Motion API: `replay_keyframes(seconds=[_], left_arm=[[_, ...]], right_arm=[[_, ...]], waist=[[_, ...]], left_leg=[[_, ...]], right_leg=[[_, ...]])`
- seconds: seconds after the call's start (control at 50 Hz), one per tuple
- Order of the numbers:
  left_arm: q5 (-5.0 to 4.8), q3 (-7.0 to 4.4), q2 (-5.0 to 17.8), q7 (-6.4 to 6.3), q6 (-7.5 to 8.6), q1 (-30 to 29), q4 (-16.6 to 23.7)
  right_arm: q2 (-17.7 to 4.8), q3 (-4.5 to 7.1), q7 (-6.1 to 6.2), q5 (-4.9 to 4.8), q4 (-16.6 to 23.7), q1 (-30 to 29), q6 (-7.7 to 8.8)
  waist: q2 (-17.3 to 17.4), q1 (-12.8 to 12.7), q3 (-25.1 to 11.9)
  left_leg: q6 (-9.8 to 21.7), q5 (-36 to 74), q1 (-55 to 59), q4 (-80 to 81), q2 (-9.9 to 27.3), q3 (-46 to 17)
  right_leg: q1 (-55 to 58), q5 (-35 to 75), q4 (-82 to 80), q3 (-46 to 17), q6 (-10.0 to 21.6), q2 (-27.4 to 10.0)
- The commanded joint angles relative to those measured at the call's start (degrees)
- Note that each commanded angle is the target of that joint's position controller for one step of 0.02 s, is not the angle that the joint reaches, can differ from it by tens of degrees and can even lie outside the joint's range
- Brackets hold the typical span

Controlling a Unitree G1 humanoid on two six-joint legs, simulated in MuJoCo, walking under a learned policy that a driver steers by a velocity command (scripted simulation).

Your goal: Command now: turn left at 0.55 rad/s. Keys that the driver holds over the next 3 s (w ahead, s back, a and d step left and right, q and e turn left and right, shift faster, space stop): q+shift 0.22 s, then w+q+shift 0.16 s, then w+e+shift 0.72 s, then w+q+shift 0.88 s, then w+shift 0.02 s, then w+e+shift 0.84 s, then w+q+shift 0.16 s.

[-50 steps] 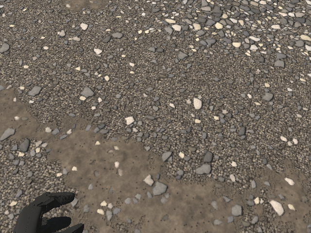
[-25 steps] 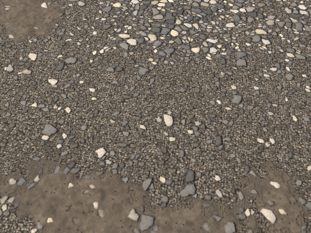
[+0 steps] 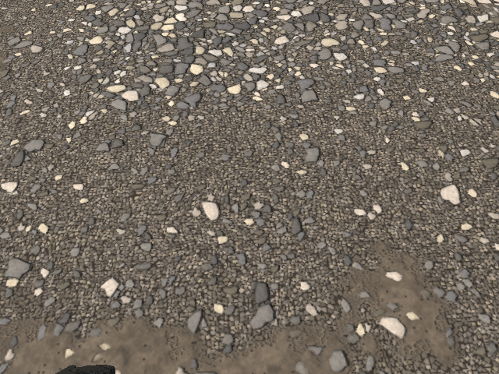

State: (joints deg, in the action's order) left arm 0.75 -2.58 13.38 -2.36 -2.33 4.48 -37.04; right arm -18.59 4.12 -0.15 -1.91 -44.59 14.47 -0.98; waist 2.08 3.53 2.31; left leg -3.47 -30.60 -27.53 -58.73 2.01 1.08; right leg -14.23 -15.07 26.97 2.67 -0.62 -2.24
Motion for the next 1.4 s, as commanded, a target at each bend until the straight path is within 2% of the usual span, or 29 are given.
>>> replay_keyframes(seconds=[0.02, 0.12, 0.2, 0.24, 0.26, 0.28, 0.3, 0.36, 0.44, 0.46, 0.54, 0.68, 0.76, 0.82, 0.84, 0.86, 0.88, 0.94, 1.0, 1.08, 1.14, 1.2, 1.26, 1.28, 1.3, 1.32, 1.34, 1.36, 1.4], left_arm=[[-0.10, -3.13, 8.96, -0.58, 1.59, -2.54, 2.50], [-0.43, -4.14, 11.00, -0.62, 1.86, -2.40, 0.98], [-2.52, -4.90, 12.60, 0.76, 2.14, -2.88, -0.27], [-2.03, -4.40, 8.89, 1.73, 2.06, 1.13, -1.90], [0.59, -2.86, 4.66, 2.07, 2.49, -3.06, 2.24], [-0.75, -3.07, 6.58, 2.43, 3.98, -7.63, 4.34], [-3.10, -3.82, 9.60, 2.97, 5.52, -11.68, 5.01], [-1.17, -4.74, 10.64, 3.17, 8.08, -7.52, 2.28], [-0.77, -3.82, 7.52, 3.98, 8.21, -2.85, -1.81], [5.29, -1.87, 4.49, 5.25, 4.59, 0.83, -3.83], [1.83, -2.70, 8.68, 6.35, 1.94, -3.85, -2.59], [1.47, -2.51, 9.58, 8.01, 3.14, -4.45, -1.38], [1.21, -0.64, 6.92, 8.04, 2.93, -4.18, 0.70], [0.20, -2.47, 11.42, 6.14, 3.28, 17.90, -3.96], [1.00, -4.15, 15.45, 5.43, 3.74, 29.11, -6.83], [1.15, -5.92, 22.25, 4.55, 3.55, 27.57, -7.10], [-0.64, -5.71, 21.40, 4.97, 3.66, 24.66, -6.09], [-0.15, -4.84, 16.25, 3.54, 4.33, 21.24, -7.29], [-0.79, -3.10, 12.39, 3.07, 5.64, 18.38, -6.64], [-1.11, -3.15, 13.04, 2.81, 6.52, 20.98, -7.16], [-1.76, -2.89, 12.32, 2.65, 6.96, 24.26, -9.43], [-1.47, -2.85, 14.39, 2.37, 8.58, 24.22, -10.97], [2.24, -4.04, 18.33, 1.43, 7.93, 19.02, -10.82], [3.07, -3.85, 17.25, 1.13, 7.13, 14.72, -10.38], [2.71, -2.35, 11.59, 1.14, 7.37, 13.40, -8.67], [-0.82, -0.66, 6.25, 2.97, 8.59, 23.13, -6.04], [1.03, 0.15, 9.44, 2.40, 8.88, 18.51, -6.77], [1.65, 0.34, 10.56, 2.73, 9.22, 11.97, -5.39], [3.68, 1.19, 9.53, 3.16, 8.88, 4.34, -2.01]], right_arm=[[-4.21, 1.72, 1.43, 0.58, 5.03, -0.41, -1.84], [-2.30, 1.06, -0.80, 0.76, 9.81, -3.22, -1.99], [-3.68, 2.36, -1.69, 0.48, 10.77, 0.51, -2.96], [-8.33, 4.80, -0.10, 0.38, 8.56, 8.07, -2.68], [-16.30, 6.64, 0.57, -0.54, 8.55, 13.19, -1.50], [-15.33, 5.68, -1.03, 0.97, 9.46, 15.54, 1.33], [-12.41, 4.70, -1.34, 1.14, 9.26, 13.82, 3.10], [-8.72, 2.72, 0.40, 0.41, 11.41, 4.94, 3.47], [-6.42, 1.44, 1.93, 1.37, 11.34, 6.38, 4.15], [-9.00, 2.09, 0.07, 2.87, 8.53, 9.52, 3.78], [-6.44, 1.29, -1.68, 3.00, 7.68, 12.03, 4.32], [-6.62, 1.08, 0.45, 4.22, 5.03, 9.02, 6.51], [-6.77, 0.66, 0.74, 4.68, 1.94, 8.11, 6.79], [-11.27, 1.51, 1.44, 5.32, 1.48, 7.13, 4.96], [-10.70, 1.04, 1.60, 4.78, 2.25, 5.53, 5.18], [-1.07, -1.64, -0.30, 3.98, 5.88, 7.09, 6.27], [-2.61, -1.98, -0.80, 4.49, 7.71, 2.62, 7.71], [-4.13, -2.67, -0.58, 4.99, 9.34, -4.40, 8.84], [-2.89, -3.45, -1.06, 6.57, 9.09, -2.53, 5.47], [-1.54, -4.61, -2.03, 5.73, 14.49, -15.93, 4.63], [0.72, -5.66, -2.59, 4.84, 14.76, -19.32, 5.53], [-1.64, -4.67, -2.01, 4.20, 13.36, -18.59, 5.86], [-8.73, -1.46, -0.10, 2.45, 5.96, 4.57, 5.58], [-10.51, -0.29, 1.04, 2.18, 1.69, 18.04, 5.01], [-14.15, 1.12, 1.78, 3.05, -0.43, 25.63, 4.51], [-16.99, 2.00, 0.49, 3.76, -1.10, 19.96, 4.40], [-10.21, 1.56, -0.58, 3.59, 1.44, 11.07, 4.39], [-6.95, 0.86, -0.98, 2.82, 1.03, 9.18, 4.65], [-3.53, -0.18, -0.67, 2.80, -1.87, 10.46, 5.00]], waist=[[-12.17, -1.70, -3.92], [-10.89, -3.13, -6.17], [-9.79, -1.08, -6.54], [2.43, 0.58, -7.62], [20.18, 0.75, -6.51], [14.34, 4.31, -11.47], [8.80, 4.41, -5.16], [4.10, -1.94, -1.61], [4.37, -2.22, -3.94], [7.15, -1.94, -2.88], [6.78, 0.71, 2.11], [3.39, -0.93, 7.11], [2.85, -1.93, 7.04], [6.04, -12.16, -8.78], [1.26, -17.61, -13.94], [-17.47, -10.96, -13.93], [-14.39, -10.38, -15.76], [0.58, -6.41, -3.16], [-1.70, -2.29, 0.27], [-2.77, -5.53, 6.10], [-4.99, -9.03, 3.42], [-5.45, -8.78, 0.10], [-9.34, 4.15, -11.82], [-6.99, 11.81, -15.13], [4.49, 12.84, -17.87], [26.74, 1.27, -22.57], [8.89, 1.53, -17.01], [0.49, 1.07, -11.44], [-6.40, -1.13, -2.86]], left_leg=[[-2.14, 4.61, -7.31, -7.25, 2.30, -0.67], [-0.01, 10.87, -0.39, 8.78, 3.87, 1.97], [4.12, 14.14, 7.23, 20.41, 1.23, 5.76], [9.96, 24.65, 21.12, 30.85, 0.57, -1.25], [19.95, 20.17, 31.60, 35.51, 12.82, -27.22], [27.06, -10.51, 33.64, 46.92, 19.16, -46.76], [24.66, -24.67, 31.27, 51.03, 19.64, -46.38], [18.28, -13.99, 21.28, 48.94, 13.24, -34.15], [15.54, 2.75, 23.31, 49.36, 8.55, -20.27], [13.66, 2.67, 21.56, 51.33, 5.35, -17.05], [13.81, 1.55, 24.94, 55.41, 8.92, -15.80], [10.81, 9.77, 32.56, 58.06, 12.97, -2.88], [9.68, 47.04, 33.55, 53.82, 12.12, 7.39], [8.76, 93.78, 34.69, 18.72, 12.44, 10.06], [7.47, 81.96, 21.12, -1.02, 9.97, 10.00], [4.01, 23.33, -4.68, -22.65, -2.53, 6.76], [4.82, 8.01, -15.32, -29.26, -7.24, -5.09], [5.44, 16.08, -14.96, -19.15, 2.01, -6.69], [2.52, 13.25, -10.53, -11.70, 4.49, -4.91], [-0.06, 22.71, -11.13, 6.21, 3.09, 0.89], [1.93, 37.52, -4.67, 21.79, 0.08, 4.38], [6.26, 41.46, 2.07, 29.37, -2.86, 5.82], [9.12, 29.10, 19.54, 27.14, -6.97, 5.12], [10.62, 26.61, 30.87, 28.36, -4.74, 4.73], [14.96, 13.04, 43.49, 23.77, 3.48, -8.69], [25.90, 9.77, 54.25, 37.61, 15.98, -50.57], [25.84, 2.93, 48.77, 41.24, 14.37, -51.69], [24.60, 3.04, 39.92, 42.16, 12.87, -44.71], [21.17, 10.52, 24.69, 44.46, 7.71, -34.97]], right_leg=[[5.10, 25.78, -8.88, -4.42, 12.50, -15.07], [6.56, 23.33, -7.21, 0.76, 11.50, -17.19], [6.40, 20.40, -0.94, 3.34, 7.60, -18.84], [-4.00, -0.23, 16.71, 9.42, 1.22, -11.30], [-26.07, -25.39, 37.80, 8.83, -3.31, -1.68], [-36.09, -23.81, 45.32, -5.92, -1.52, 2.52], [-40.26, -18.71, 45.22, -8.63, 1.48, 0.14], [-31.89, -4.70, 34.59, -9.20, 2.66, -1.82], [-27.55, 11.66, 25.06, -4.54, -0.99, -0.46], [-26.05, 11.26, 24.84, -0.77, -2.10, -0.67], [-32.61, 13.21, 23.70, -0.97, -2.99, -2.08], [-38.05, 13.45, 21.89, -4.62, 2.04, -0.13], [-26.18, 6.87, 14.17, 4.72, 8.70, 1.21], [-1.39, -5.36, 15.68, 8.65, 13.40, 11.17], [16.60, -8.34, 10.33, -0.20, 15.02, 9.24], [29.24, -28.88, -1.33, -33.27, 22.39, -6.93], [31.66, -28.75, -12.65, -57.38, 24.27, -10.82], [15.71, -6.40, -12.52, -36.80, 18.18, -6.26], [4.58, 0.82, -14.37, -26.87, 18.18, -0.26], [-2.26, 16.40, -18.66, -23.35, 17.16, 2.87], [3.07, 35.25, -19.75, -19.90, 13.87, 2.65], [14.33, 53.05, -18.51, -16.11, 10.20, -0.03], [22.28, 76.12, 5.57, -12.80, 7.96, -3.68], [16.57, 71.83, 23.32, -9.39, 7.37, -1.73], [-0.11, 35.43, 51.68, -6.56, 5.83, 5.24], [-22.54, -11.89, 65.98, -8.82, 2.32, 14.75], [-27.72, -5.21, 64.14, -11.02, 4.65, 7.94], [-26.96, -1.87, 60.33, -11.63, 4.41, 4.96], [-23.83, -1.85, 50.54, -10.11, 3.72, 1.76]])
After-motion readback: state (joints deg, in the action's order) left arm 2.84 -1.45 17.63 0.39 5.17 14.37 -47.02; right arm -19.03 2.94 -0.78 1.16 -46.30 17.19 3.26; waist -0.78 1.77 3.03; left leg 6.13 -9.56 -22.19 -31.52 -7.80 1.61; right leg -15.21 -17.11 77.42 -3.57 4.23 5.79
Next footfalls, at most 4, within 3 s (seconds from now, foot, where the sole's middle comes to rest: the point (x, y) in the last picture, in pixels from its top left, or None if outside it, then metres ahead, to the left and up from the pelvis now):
0.24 left None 0.03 0.14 -0.78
0.84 right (235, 364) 0.48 0.06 -0.78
1.28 left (192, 210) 0.97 0.18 -0.78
1.70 right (251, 121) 1.37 -0.03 -0.78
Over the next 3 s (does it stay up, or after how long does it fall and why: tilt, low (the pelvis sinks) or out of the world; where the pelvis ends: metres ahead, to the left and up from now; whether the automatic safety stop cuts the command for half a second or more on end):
stays up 2.34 0.43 -0.02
